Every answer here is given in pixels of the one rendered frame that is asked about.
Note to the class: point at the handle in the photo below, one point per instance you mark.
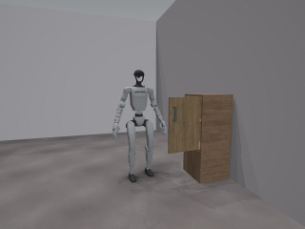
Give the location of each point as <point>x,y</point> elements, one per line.
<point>174,113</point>

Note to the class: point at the left robot upper arm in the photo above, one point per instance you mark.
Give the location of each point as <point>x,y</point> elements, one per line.
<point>151,96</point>

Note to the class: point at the cupboard door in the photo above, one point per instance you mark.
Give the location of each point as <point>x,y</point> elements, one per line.
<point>183,134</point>

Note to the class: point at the robot left forearm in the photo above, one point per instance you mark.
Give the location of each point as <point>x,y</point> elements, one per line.
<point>157,112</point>

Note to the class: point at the robot left hand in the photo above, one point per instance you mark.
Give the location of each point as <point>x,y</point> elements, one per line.
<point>163,124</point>

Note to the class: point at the robot right forearm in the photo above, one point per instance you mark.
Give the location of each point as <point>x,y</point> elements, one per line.
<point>118,114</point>

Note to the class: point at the robot right shin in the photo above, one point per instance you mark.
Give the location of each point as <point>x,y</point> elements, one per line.
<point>131,159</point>

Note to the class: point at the left robot thigh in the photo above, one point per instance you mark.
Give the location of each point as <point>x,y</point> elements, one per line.
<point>149,135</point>

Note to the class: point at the robot right hand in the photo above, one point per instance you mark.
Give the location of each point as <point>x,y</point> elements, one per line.
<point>114,128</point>

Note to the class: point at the right robot upper arm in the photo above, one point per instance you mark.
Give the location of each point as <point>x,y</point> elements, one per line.
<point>124,96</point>

